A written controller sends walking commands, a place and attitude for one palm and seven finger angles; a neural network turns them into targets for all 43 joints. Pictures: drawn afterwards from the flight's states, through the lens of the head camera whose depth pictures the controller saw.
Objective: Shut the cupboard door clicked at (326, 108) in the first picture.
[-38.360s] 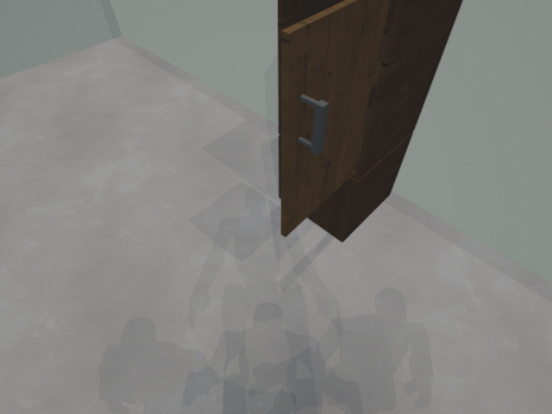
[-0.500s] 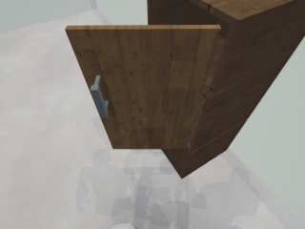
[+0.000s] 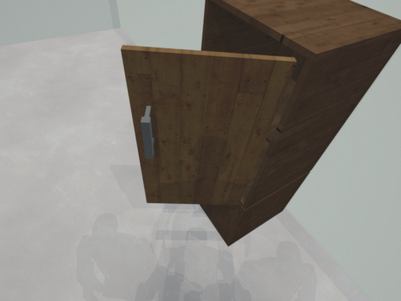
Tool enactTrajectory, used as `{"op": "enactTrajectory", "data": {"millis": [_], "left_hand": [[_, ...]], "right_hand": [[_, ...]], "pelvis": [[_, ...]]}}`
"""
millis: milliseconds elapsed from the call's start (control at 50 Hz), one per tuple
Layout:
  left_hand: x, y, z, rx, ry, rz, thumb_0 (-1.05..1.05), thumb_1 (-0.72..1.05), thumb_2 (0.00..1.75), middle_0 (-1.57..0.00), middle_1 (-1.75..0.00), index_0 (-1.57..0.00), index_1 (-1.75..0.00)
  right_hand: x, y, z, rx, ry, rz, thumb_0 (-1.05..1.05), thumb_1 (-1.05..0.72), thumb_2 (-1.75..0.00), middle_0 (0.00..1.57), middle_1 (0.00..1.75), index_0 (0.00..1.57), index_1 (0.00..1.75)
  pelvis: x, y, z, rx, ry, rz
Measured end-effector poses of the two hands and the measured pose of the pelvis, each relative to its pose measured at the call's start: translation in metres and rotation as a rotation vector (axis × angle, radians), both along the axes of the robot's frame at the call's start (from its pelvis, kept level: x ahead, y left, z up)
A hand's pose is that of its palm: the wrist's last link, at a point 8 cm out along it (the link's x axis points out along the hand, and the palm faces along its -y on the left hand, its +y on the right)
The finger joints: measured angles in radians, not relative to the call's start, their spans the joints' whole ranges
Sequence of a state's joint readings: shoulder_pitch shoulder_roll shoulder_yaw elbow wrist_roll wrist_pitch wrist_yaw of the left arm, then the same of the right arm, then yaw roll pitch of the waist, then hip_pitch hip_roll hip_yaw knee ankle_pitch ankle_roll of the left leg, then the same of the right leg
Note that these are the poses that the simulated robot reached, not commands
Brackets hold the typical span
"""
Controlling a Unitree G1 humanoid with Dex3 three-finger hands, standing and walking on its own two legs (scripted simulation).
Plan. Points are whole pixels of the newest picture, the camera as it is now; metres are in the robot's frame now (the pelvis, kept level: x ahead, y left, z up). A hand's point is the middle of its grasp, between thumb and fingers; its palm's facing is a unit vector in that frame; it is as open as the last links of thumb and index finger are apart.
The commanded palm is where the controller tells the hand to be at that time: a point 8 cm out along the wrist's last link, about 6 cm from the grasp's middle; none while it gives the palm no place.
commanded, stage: come to a stop and stand still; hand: left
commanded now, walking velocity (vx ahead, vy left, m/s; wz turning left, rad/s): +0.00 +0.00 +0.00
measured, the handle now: (149, 133) +0.47 +0.17 +0.05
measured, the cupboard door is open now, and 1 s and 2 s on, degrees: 59 59 59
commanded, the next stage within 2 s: look again from close up in 0.16 s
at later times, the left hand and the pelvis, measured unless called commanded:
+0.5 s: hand out of the picture +0.00 +0.16 -0.17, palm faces +0.02 -0.97 -0.24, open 7.4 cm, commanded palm none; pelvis +0.01 -0.02 -0.01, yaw +0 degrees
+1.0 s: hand (134, 292) +0.15 +0.14 -0.08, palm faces +0.24 -0.95 -0.19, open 7.3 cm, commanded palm +0.11 +0.18 -0.07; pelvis +0.01 -0.06 -0.01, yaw +2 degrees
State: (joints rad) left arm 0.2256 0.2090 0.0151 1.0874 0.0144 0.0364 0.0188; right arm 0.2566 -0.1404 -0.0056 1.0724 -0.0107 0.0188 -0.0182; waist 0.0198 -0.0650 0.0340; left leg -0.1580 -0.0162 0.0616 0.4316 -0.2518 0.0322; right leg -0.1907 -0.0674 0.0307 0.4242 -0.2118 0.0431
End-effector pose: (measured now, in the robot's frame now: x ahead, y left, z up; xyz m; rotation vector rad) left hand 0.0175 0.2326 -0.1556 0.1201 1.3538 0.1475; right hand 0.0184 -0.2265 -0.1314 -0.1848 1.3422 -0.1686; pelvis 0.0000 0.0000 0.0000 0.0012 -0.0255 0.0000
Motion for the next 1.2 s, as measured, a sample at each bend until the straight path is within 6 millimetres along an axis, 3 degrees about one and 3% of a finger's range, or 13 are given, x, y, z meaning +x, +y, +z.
{"op": "enactTrajectory", "data": {"millis": [240, 360, 480, 620, 780, 900, 940, 1000, 1060, 1120, 1200], "left_hand": [[-0.032, -0.014, 0.006, 0.001, 0.101, 0.001, 0.0, 0.91, 0.9, -0.19, -0.3, -0.2, -0.29], [-0.035, -0.025, 0.007, 0.022, 0.097, -0.009, 0.0, 0.91, 0.9, -0.19, -0.3, -0.2, -0.3], [-0.026, -0.029, 0.016, 0.064, 0.061, -0.004, 0.0, 0.91, 0.9, -0.2, -0.3, -0.2, -0.3], [-0.001, -0.037, 0.024, 0.094, 0.007, -0.026, 0.0, 0.91, 0.9, -0.2, -0.3, -0.2, -0.3], [0.025, -0.048, 0.026, 0.095, -0.052, -0.04, 0.0, 0.91, 0.9, -0.2, -0.3, -0.2, -0.3], [0.033, -0.055, 0.024, 0.09, -0.066, -0.045, 0.0, 0.91, 0.9, -0.2, -0.3, -0.2, -0.3], [0.058, -0.048, 0.04, 0.088, -0.25, 0.044, 0.01, 0.91, 0.9, -0.2, -0.3, -0.2, -0.3], [0.109, -0.048, 0.095, 0.115, -0.681, 0.071, 0.01, 0.91, 0.9, -0.21, -0.31, -0.21, -0.31], [0.141, -0.05, 0.136, 0.085, -1.043, 0.078, 0.01, 0.91, 0.9, -0.23, -0.34, -0.23, -0.33], [0.147, -0.052, 0.146, 0.024, -1.315, 0.019, 0.0, 0.91, 0.9, -0.26, -0.38, -0.27, -0.37], [0.123, -0.053, 0.125, -0.039, -1.419, -0.087, 0.0, 0.91, 0.9, -0.32, -0.44, -0.33, -0.44]], "right_hand": [[-0.024, 0.002, -0.006, 0.038, 0.054, -0.045, 0.01, -0.91, -0.9, 0.21, 0.3, 0.2, 0.3], [-0.02, -0.004, -0.017, 0.059, 0.031, -0.009, 0.01, -0.91, -0.9, 0.2, 0.3, 0.2, 0.3], [-0.003, -0.012, -0.03, 0.089, -0.014, 0.003, 0.02, -0.92, -0.9, 0.2, 0.3, 0.2, 0.3], [0.01, -0.032, -0.032, 0.096, -0.046, 0.001, 0.02, -0.92, -0.9, 0.2, 0.3, 0.2, 0.3], [0.013, -0.053, -0.028, 0.077, -0.03, 0.01, 0.01, -0.91, -0.9, 0.2, 0.3, 0.2, 0.3], [0.01, -0.065, -0.024, 0.058, -0.005, 0.005, 0.01, -0.91, -0.9, 0.2, 0.3, 0.2, 0.3], [0.017, -0.072, -0.018, -0.002, -0.095, 0.011, 0.01, -0.9, -0.9, 0.2, 0.3, 0.2, 0.3], [0.044, -0.082, -0.009, -0.042, -0.319, 0.017, 0.01, -0.9, -0.9, 0.2, 0.3, 0.2, 0.3], [0.079, -0.088, 0.001, -0.058, -0.516, 0.049, 0.02, -0.9, -0.9, 0.2, 0.3, 0.2, 0.3], [0.115, -0.09, 0.008, -0.067, -0.678, 0.116, 0.02, -0.9, -0.9, 0.2, 0.3, 0.2, 0.3], [0.156, -0.083, 0.01, -0.073, -0.833, 0.208, 0.02, -0.9, -0.9, 0.2, 0.3, 0.19, 0.3]], "pelvis": [[0.003, -0.005, 0.002, 0.006, 0.011, -0.01], [0.003, -0.01, -0.004, 0.001, 0.02, 0.007], [0.009, -0.02, -0.007, 0.012, 0.01, 0.004], [0.012, -0.036, -0.005, 0.023, 0.009, -0.005], [0.013, -0.051, -0.003, 0.022, 0.012, -0.002], [0.013, -0.058, -0.003, 0.015, 0.016, 0.001], [0.009, -0.06, -0.007, 0.015, 0.006, -0.003], [0.006, -0.058, -0.015, 0.01, 0.028, 0.037], [-0.003, -0.057, -0.026, 0.016, 0.085, 0.053], [-0.016, -0.059, -0.046, 0.027, 0.155, 0.047], [-0.032, -0.057, -0.078, 0.026, 0.21, 0.047]]}}
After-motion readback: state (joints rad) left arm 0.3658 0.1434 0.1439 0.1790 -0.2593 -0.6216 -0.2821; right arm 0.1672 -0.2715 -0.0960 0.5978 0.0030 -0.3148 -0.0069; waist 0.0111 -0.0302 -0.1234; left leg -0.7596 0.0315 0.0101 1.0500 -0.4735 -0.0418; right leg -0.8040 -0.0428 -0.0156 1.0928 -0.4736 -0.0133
